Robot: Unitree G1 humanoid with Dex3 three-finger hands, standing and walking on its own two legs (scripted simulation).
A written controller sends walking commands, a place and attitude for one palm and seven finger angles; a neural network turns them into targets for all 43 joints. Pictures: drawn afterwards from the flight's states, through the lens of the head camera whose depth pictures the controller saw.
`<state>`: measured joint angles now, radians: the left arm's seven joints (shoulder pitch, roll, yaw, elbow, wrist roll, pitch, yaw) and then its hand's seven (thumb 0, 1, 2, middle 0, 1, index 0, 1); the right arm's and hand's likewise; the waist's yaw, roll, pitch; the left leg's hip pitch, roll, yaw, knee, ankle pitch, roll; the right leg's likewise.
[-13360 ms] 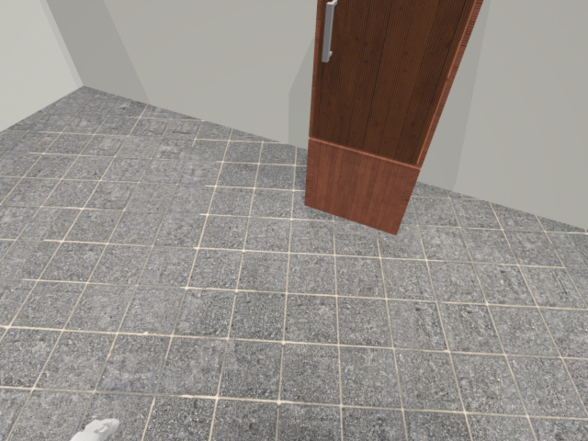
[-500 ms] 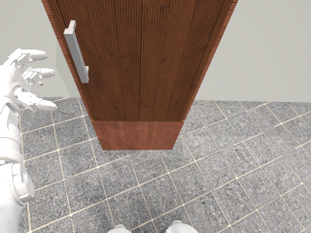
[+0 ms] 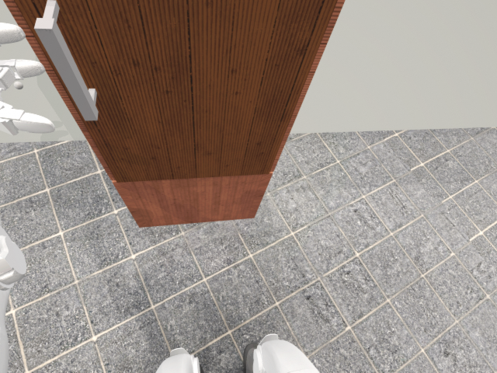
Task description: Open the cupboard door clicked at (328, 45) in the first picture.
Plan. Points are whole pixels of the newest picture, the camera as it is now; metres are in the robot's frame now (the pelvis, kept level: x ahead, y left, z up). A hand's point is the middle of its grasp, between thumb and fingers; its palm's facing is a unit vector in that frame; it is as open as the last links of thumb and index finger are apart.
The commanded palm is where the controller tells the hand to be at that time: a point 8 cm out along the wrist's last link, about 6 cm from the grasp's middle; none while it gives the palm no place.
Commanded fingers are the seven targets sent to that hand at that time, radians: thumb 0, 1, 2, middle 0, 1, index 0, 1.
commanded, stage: move the hooked fingers beside the handle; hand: left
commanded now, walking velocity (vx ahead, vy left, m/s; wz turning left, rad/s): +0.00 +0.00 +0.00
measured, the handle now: (73, 68) +0.55 +0.21 +0.10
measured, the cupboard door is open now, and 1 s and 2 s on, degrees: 0 0 0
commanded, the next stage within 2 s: slide the fingers in behind the handle in 1.58 s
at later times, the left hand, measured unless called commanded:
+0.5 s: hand (24, 106) +0.49 +0.26 +0.10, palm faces -0.01 -1.00 +0.00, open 14.0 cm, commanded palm +0.48 +0.30 +0.10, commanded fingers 0.00 -0.50 0.30 -0.30 -1.20 -0.30 -1.20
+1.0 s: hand (20, 100) +0.50 +0.27 +0.10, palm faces -0.01 -1.00 +0.01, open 14.0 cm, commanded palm +0.49 +0.31 +0.09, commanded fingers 0.00 -0.50 0.30 -0.30 -1.20 -0.30 -1.20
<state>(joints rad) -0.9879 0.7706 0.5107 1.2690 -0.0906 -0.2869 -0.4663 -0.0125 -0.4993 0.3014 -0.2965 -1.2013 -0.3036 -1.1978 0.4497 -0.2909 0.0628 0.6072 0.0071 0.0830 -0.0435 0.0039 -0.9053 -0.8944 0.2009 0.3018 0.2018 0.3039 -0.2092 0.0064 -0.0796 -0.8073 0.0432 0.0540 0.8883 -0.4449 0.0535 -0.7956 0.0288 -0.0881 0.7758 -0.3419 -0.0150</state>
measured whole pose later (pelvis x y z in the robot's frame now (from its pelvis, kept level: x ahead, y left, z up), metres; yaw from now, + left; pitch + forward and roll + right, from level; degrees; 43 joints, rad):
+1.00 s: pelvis -0.01 +0.00 +0.00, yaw +1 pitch +20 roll -4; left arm -0.99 0.75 0.45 1.29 -0.11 -0.29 -0.48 -0.01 -0.50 0.30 -0.30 -1.20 -0.30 -1.20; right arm 0.45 -0.30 0.07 0.62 0.02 0.10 -0.04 0.00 -0.91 -0.89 0.20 0.30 0.20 0.30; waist -0.20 0.00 -0.07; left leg -0.83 0.04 0.03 0.92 -0.45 0.05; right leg -0.80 0.03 -0.11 0.80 -0.35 -0.02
